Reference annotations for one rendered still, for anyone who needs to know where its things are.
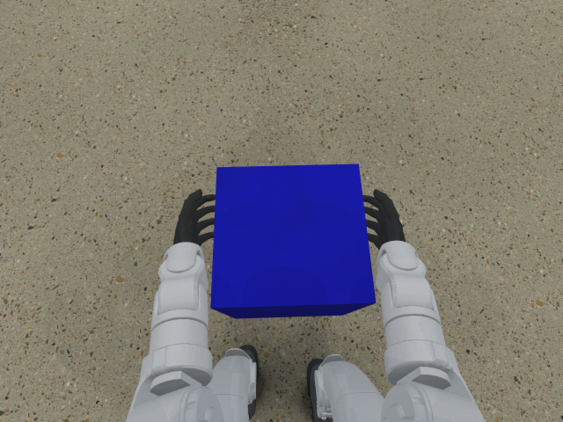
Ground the right robot hand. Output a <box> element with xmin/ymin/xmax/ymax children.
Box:
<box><xmin>362</xmin><ymin>189</ymin><xmax>406</xmax><ymax>250</ymax></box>

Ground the robot right thigh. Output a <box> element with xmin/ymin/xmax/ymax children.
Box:
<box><xmin>315</xmin><ymin>361</ymin><xmax>384</xmax><ymax>422</ymax></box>

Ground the left robot upper arm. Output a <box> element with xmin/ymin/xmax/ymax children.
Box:
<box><xmin>127</xmin><ymin>385</ymin><xmax>224</xmax><ymax>422</ymax></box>

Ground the left robot forearm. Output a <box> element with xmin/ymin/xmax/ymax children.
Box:
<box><xmin>126</xmin><ymin>242</ymin><xmax>213</xmax><ymax>422</ymax></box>

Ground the right robot forearm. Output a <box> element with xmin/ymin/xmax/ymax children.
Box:
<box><xmin>376</xmin><ymin>241</ymin><xmax>486</xmax><ymax>422</ymax></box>

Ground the left robot hand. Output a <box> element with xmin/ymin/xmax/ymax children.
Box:
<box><xmin>173</xmin><ymin>189</ymin><xmax>216</xmax><ymax>247</ymax></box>

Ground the robot right foot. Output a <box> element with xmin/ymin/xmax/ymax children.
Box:
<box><xmin>307</xmin><ymin>359</ymin><xmax>333</xmax><ymax>422</ymax></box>

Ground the carton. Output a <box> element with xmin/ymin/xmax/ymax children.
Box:
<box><xmin>210</xmin><ymin>164</ymin><xmax>376</xmax><ymax>318</ymax></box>

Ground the right robot upper arm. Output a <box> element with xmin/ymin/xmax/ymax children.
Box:
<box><xmin>381</xmin><ymin>381</ymin><xmax>485</xmax><ymax>422</ymax></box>

